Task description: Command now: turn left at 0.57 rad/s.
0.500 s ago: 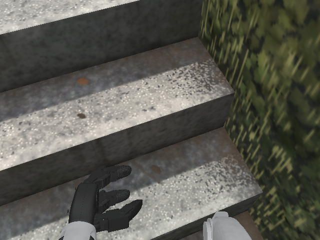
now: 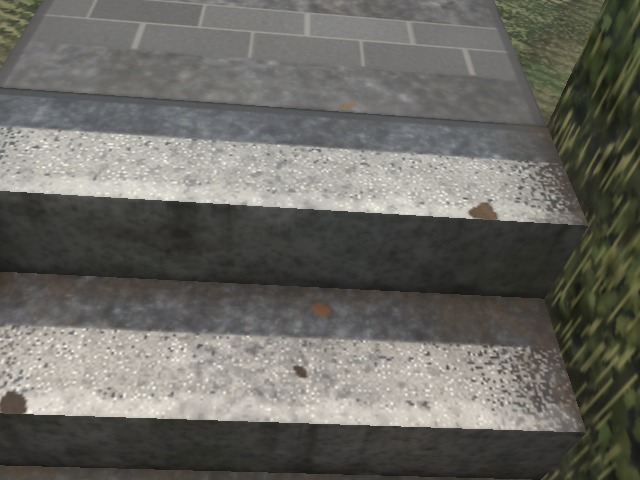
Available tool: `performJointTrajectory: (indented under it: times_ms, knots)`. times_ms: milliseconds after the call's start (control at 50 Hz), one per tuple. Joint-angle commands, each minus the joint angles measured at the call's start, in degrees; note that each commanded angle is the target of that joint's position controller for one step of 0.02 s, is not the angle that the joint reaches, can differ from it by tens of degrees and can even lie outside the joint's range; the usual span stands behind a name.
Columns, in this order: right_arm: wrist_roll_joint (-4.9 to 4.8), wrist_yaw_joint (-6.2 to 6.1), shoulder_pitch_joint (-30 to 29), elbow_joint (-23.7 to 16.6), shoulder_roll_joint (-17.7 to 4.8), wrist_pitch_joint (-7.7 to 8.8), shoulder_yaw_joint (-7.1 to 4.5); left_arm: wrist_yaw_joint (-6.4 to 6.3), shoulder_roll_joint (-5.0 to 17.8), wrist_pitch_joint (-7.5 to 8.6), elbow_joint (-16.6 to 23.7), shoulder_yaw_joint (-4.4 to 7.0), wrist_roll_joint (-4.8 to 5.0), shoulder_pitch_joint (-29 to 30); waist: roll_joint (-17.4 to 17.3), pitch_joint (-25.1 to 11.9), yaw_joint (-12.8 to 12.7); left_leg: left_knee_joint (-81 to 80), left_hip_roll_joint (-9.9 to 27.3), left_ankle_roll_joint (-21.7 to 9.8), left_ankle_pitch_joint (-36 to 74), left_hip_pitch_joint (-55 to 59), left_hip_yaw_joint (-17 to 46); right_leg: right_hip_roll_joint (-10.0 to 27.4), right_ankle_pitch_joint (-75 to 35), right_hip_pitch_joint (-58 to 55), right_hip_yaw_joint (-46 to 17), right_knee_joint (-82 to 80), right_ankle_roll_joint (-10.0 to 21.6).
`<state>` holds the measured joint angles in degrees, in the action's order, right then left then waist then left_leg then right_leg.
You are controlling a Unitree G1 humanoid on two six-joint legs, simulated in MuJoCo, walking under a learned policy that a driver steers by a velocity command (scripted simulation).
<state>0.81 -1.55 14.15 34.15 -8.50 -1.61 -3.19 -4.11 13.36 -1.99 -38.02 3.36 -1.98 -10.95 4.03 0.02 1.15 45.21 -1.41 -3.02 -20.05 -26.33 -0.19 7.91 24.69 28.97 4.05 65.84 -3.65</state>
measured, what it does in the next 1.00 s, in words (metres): steps on the spot: right foot, then left foot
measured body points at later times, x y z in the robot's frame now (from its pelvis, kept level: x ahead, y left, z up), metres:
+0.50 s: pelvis +0.03 -0.02 +0.02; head +0.06 -0.06 +0.47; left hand +0.12 +0.24 -0.06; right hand +0.21 -0.22 -0.12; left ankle -0.05 +0.11 -0.59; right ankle +0.05 -0.10 -0.71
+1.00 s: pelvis +0.05 +0.02 +0.03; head +0.05 +0.02 +0.48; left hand +0.07 +0.27 -0.11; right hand +0.19 -0.16 -0.09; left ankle +0.03 +0.10 -0.71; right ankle +0.05 -0.10 -0.71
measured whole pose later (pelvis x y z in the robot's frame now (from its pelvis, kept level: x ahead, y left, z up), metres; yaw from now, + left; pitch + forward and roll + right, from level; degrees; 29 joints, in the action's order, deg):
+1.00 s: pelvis +0.05 +0.02 +0.03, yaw +14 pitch +1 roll +0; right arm 1.8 -2.7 16.7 42.0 -6.3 1.6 -1.2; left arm -3.4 9.7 0.7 -51.7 2.5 -0.2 -13.7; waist 0.3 -1.4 0.2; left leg 25.9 -2.9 -3.7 -13.4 -14.0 -2.9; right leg 1.5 16.7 12.1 1.2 27.3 -0.1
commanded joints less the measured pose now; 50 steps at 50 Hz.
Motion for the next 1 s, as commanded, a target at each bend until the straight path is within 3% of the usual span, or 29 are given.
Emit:
performJointTrajectory:
  times_ms: [20, 60, 100, 140, 180, 200, 220, 260, 280, 300, 320, 340, 360, 380, 400, 420, 460, 520, 560, 580, 620, 660, 700, 740, 760, 780, 840, 900, 1000]
  knots:
    - [1.54, -0.95, -5.7, -6.9, -12.4, 0.58, -3.18, 1.11, 1.8, 2.24, 6.9, 0.57, -0.12, 7.1, -10.1, -2.8, 0.2, -29.1, 14.0, -11.4, 0.0, 9.2, 29.5, -4.3, -8.0, 13.6, -6.9, 23.4, -1.0]
    - [0.05, -1.26, -6.3, -5.7, -10.0, 0.77, -2.42, 0.69, 2.6, 1.01, 6.8, 0.44, -1.22, 4.8, -12.0, -1.3, 0.0, -22.8, 9.4, -10.8, 6.8, 8.6, 22.6, -5.8, -11.2, 15.1, -5.4, 29.7, 1.3]
    - [1.68, -1.73, -2.5, -4.0, -10.5, 1.65, -2.55, 0.92, 1.8, 1.54, 8.8, -0.5, -1.83, 7.4, -5.8, -1.0, 1.2, -21.4, 8.8, -9.8, 13.5, 13.3, 23.1, -5.8, -8.8, 17.1, -6.5, 21.9, 2.0]
    - [1.88, -2.58, -0.9, -2.9, -10.8, 1.73, -3.08, 0.83, -0.5, 0.76, 8.5, -1.41, -0.46, 6.4, -10.3, -4.4, 1.4, -21.6, 8.7, -11.2, 16.0, 16.2, 22.2, -8.0, -5.9, 14.0, -4.4, 16.2, 2.5]
    - [1.99, -3.41, 0.2, -2.3, -10.9, 0.98, -3.15, 0.57, 0.1, 0.4, 9.6, -1.79, -0.06, 8.1, -12.0, -3.6, 1.9, -22.7, 7.6, -11.5, 16.2, 17.1, 22.6, -8.4, 0.3, 13.0, -3.3, 4.4, 2.2]
    - [2.56, -3.58, -1.7, -4.0, -9.6, 0.81, -2.59, 0.26, 0.2, 0.67, 8.0, -1.86, 0.71, 7.0, -10.1, -5.4, 1.8, -22.8, 7.9, -10.5, 19.6, 14.5, 20.0, -8.8, 3.3, 6.2, -2.9, -3.0, 2.2]
    - [1.95, -3.5, -2.0, -3.2, -11.3, 0.18, -3.19, 0.03, 0.1, 0.38, 8.5, -2.16, 2.54, 7.6, -12.2, -3.7, 1.8, -24.8, 6.6, -9.3, 20.9, 10.1, 19.8, -9.3, 6.9, 0.7, -3.3, -11.8, 2.3]
    - [2.42, -2.56, -4.3, -4.8, -11.2, 0.17, -3.38, -1.6, 2.6, 0.47, 6.2, -0.9, 3.29, 0.8, -18.1, -8.2, -0.4, -21.3, 10.1, -9.6, 39.5, 11.4, 23.8, -8.7, 2.1, -7.0, -5.0, -16.5, 2.8]
    - [1.98, -2.14, -4.8, -5.2, -10.0, -0.19, -3.12, -2.0, 2.5, 1.02, 4.9, -0.85, 3.47, -1.8, -16.4, -8.3, -1.1, -19.6, 9.5, -8.4, 41.9, 12.1, 23.5, -8.6, -2.4, -9.7, -4.9, -24.5, 2.9]
    - [0.46, -1.6, -5.1, -5.1, -9.4, -0.85, -3.21, -2.06, 1.3, 1.96, 3.7, -1.17, 2.91, -3.1, -12.5, -7.5, -1.9, -15.6, 6.7, -6.1, 39.6, 11.6, 20.7, -9.6, -11.1, -13.3, -2.9, -35.3, 3.2]
    - [-0.87, -0.82, -3.6, -4.7, -8.4, -1.09, -3.48, -1.98, 1.8, 2.7, 2.5, -0.79, 1.64, -1.0, -3.1, -7.0, -0.4, -7.4, 2.5, -3.2, 27.8, 7.4, 15.5, -7.2, -18.1, -17.6, -5.7, -39.9, 4.2]
    - [-1.27, -0.3, 0.2, -4.6, -5.3, -0.91, -2.97, -1.94, 4.9, 2.68, 3.2, -0.42, 0.28, 1.1, 11.3, -8.4, 1.6, 6.8, -4.1, 0.4, -3.3, -5.2, 8.7, 5.9, -35.8, -26.7, -19.2, -42.8, 7.9]
    - [1.59, -0.09, 4.5, -2.5, -8.7, -0.56, -3.86, -1.17, 6.0, 2.22, 5.9, -0.07, 1.3, 2.1, 11.2, -11.2, 0.6, 23.8, -8.0, 3.5, -14.4, -8.7, 8.0, 14.3, -49.2, -25.0, -27.2, -41.2, 14.8]
    - [3.13, -0.76, 4.3, -2.0, -10.9, -1.46, -4.5, -1.01, 4.2, 2.28, 7.5, -0.15, 1.31, 4.1, 9.3, -12.8, -0.5, 35.4, -5.8, 4.8, -13.6, -8.8, 7.7, 15.9, -32.1, -17.9, -32.7, -43.6, 21.4]
    - [3.45, -1.34, 0.5, -1.7, -9.7, -2.22, -4.22, -0.8, 0.6, 2.83, 7.4, -1.29, 0.64, 7.1, 4.4, -7.2, -0.2, 44.0, -4.0, 5.1, -7.7, -12.1, 8.9, 11.9, -14.6, -13.3, -30.3, -45.2, 22.2]
    - [2.7, -0.9, -2.4, -2.1, -8.0, -2.71, -3.19, -0.83, -0.3, 2.82, 5.9, -1.65, 0.31, 7.7, -0.8, -2.7, 0.8, 41.8, -3.7, 5.5, -3.8, -16.0, 8.7, 7.3, -1.9, -13.6, -25.9, -46.4, 19.5]
    - [0.87, -0.07, -4.8, -2.7, -5.1, -3.83, -1.85, -1.48, 1.1, 3.35, 2.9, -1.23, 0.7, 5.0, 2.9, 1.0, 0.6, 36.5, -4.4, 6.5, -1.2, -16.2, 7.7, 2.9, -5.0, -15.3, -20.4, -46.4, 19.7]
    - [-0.75, 0.72, -5.3, -1.5, -4.9, -4.8, -0.81, -1.35, 0.7, 4.28, 0.3, -1.19, 0.97, 1.7, 2.9, -0.4, -0.2, 14.6, -2.6, 6.6, -6.8, -13.6, 4.3, 2.5, -16.3, -24.9, -17.4, -45.9, 17.3]
    - [-1.45, 0.65, -6.1, -0.5, -2.6, -4.64, 0.51, -1.74, 1.2, 3.23, -1.2, -0.97, 1.29, 1.2, 6.0, -1.9, -1.5, -1.9, -1.5, 5.1, -10.1, -6.6, -1.1, 1.4, -23.5, -27.2, -14.9, -46.4, 16.0]
    - [-1.74, 0.35, -4.7, 1.2, -4.0, -4.31, 0.04, -1.28, 1.3, 3.21, -0.6, -0.7, 1.62, 0.3, 5.9, -3.3, -3.1, -4.7, -2.5, 4.0, -9.0, -1.4, -3.0, 3.1, -32.8, -26.0, -15.0, -44.5, 14.7]
    - [-1.06, -0.24, -2.4, 1.9, -3.7, -3.51, -0.11, -0.92, 2.7, 3.51, -1.4, -0.06, 2.2, -0.2, 8.8, -4.2, -2.4, -9.3, -2.0, 2.1, -1.6, 2.8, -4.4, 4.0, -39.6, -24.3, -14.6, -42.3, 14.8]
    - [0.51, -0.61, 0.4, 4.1, -2.7, -2.36, 0.12, -0.89, 0.9, 3.33, -1.2, -0.41, 3.19, 2.0, 7.5, -5.4, 0.1, -15.1, 0.2, 0.3, 5.9, 10.0, -3.3, 3.0, -32.8, -18.4, -13.6, -41.4, 14.3]
    - [1.45, -0.88, 0.3, 3.8, -3.1, -1.35, 0.48, -0.46, -0.3, 2.75, -1.1, -0.22, 3.04, 1.9, 1.6, -3.5, 0.3, -19.3, 3.3, 0.0, 10.7, 14.2, 1.0, 1.0, -20.2, -12.4, -12.3, -39.4, 12.1]
    - [2.05, -1.45, -3.2, 2.1, -3.9, 0.32, 0.91, 0.1, -2.9, 2.36, -2.7, -0.84, 3.29, -0.8, -11.1, -4.7, -2.5, -21.1, 9.2, -2.2, 15.6, 14.7, 8.8, -3.7, -10.3, -8.6, -7.1, -38.8, 9.1]
    - [1.52, -1.39, -3.1, 1.5, -2.4, 0.93, 1.13, 0.0, -1.6, 2.3, -4.0, -0.65, 3.36, -0.1, -11.8, -2.6, -1.5, -24.2, 9.1, -2.4, 10.3, 11.6, 10.0, -4.2, -9.5, -10.9, -6.4, -39.3, 8.5]
    - [1.94, -1.24, -1.3, 2.0, -2.5, 1.68, 1.42, -0.3, -0.9, 2.45, -5.6, -0.44, 1.93, -1.1, -12.8, -1.8, -2.0, -24.7, 8.3, -2.6, 8.4, 10.3, 10.2, -4.7, -10.7, -13.2, -6.0, -38.9, 8.5]
    - [0.7, -1.28, 1.8, 3.6, -2.8, 3.79, 1.19, 0.21, 0.4, 3.06, -7.8, 0.1, 1.33, -2.2, -9.7, -2.2, -1.5, -23.8, 7.5, -3.4, 19.1, 13.3, 7.8, -3.6, -13.9, -14.6, -6.3, -39.8, 7.6]
    - [0.97, -1.21, 2.9, 4.1, -3.1, 4.09, 0.78, 0.68, 0.3, 3.42, -9.7, 0.03, 1.8, -2.7, -8.2, -4.0, -1.3, -24.5, 7.6, -3.2, 18.5, 16.7, 7.7, -3.9, -11.1, -14.7, -6.2, -40.9, 7.4]
    - [1.01, -1.24, 3.8, 5.0, -1.9, 4.19, 0.84, 0.71, -0.6, 3.33, -11.9, -0.37, 1.65, -3.6, -5.9, -1.3, -0.8, -26.4, 7.5, -3.5, 15.0, 14.4, 7.6, -3.5, -10.8, -15.2, -6.6, -42.2, 7.5]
